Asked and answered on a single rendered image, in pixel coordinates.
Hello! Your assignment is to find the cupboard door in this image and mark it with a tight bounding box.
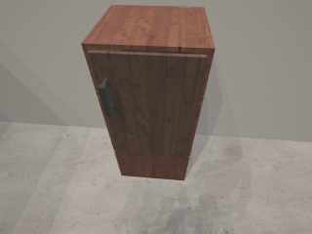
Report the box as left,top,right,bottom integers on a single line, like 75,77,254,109
88,50,208,157

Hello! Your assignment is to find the handle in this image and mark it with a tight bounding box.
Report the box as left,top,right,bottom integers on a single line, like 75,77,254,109
97,78,114,117

